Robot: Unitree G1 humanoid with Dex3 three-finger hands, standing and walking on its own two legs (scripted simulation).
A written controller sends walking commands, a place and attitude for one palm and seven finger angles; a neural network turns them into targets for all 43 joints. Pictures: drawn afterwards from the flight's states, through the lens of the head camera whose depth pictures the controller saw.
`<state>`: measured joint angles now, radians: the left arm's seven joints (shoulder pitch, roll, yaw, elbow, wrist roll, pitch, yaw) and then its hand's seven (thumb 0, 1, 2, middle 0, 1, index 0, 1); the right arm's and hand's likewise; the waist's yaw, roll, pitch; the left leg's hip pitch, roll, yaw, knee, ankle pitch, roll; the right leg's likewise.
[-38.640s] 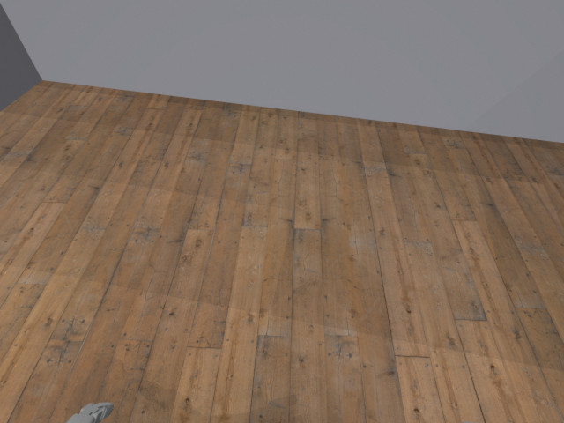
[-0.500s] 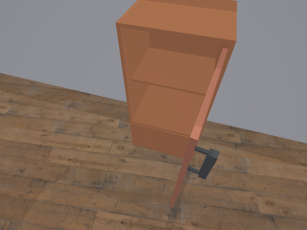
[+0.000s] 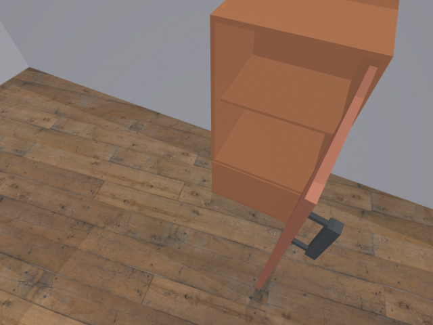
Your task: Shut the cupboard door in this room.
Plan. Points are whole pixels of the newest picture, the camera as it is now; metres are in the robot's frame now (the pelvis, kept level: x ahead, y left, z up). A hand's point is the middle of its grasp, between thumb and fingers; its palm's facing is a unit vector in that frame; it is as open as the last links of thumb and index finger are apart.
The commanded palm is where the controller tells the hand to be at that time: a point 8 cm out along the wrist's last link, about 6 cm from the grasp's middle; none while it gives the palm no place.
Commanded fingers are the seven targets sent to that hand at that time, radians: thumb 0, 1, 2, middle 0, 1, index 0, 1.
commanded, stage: stand and wait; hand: left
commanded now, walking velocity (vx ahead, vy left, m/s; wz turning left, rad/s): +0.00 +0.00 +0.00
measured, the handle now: (312, 235) +0.30 -0.17 -0.04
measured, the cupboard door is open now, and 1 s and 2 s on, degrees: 83 83 80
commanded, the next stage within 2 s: turn or walk to find it in 0.18 s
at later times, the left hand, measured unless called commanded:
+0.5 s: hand out of the picture +0.01 +0.16 -0.18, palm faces +0.15 -0.97 -0.21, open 7.4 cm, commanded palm none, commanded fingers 0.00 0.90 0.90 -0.20 -0.30 -0.20 -0.30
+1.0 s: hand out of the picture -0.02 +0.21 -0.18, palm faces +0.28 -0.93 -0.23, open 7.4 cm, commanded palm none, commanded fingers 0.00 0.90 0.90 -0.20 -0.30 -0.20 -0.30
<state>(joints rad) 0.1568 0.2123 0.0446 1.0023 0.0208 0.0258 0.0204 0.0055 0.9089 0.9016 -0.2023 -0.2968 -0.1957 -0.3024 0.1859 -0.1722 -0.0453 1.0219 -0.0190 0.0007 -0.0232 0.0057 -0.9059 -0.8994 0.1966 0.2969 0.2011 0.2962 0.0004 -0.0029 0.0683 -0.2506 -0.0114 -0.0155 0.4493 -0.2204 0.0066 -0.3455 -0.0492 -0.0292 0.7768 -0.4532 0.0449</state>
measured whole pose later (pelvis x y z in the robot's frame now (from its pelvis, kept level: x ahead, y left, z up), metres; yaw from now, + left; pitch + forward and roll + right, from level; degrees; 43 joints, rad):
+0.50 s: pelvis +0.01 -0.03 -0.01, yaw +6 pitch +0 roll +1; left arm 0.24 0.19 0.04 1.06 0.01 0.02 0.02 0.01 0.91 0.90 -0.21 -0.30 -0.20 -0.30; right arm 0.21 -0.17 -0.04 1.08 -0.01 0.02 -0.02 0.01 -0.91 -0.90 0.19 0.30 0.20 0.30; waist 0.02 -0.03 0.08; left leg -0.25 0.01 -0.02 0.53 -0.29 -0.03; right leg -0.23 -0.06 -0.14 0.57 -0.35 0.00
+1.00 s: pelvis +0.00 +0.01 +0.00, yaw +14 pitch +0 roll +0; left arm 0.21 0.24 0.05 1.03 0.02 0.04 0.02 0.01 0.91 0.90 -0.20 -0.30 -0.20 -0.30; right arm 0.12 -0.16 -0.02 0.99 -0.01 0.00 -0.02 0.01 -0.91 -0.90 0.20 0.30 0.20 0.30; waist 0.04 -0.04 0.08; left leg -0.23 0.01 0.07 0.50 -0.28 0.02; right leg -0.35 -0.08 -0.05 0.92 -0.49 0.05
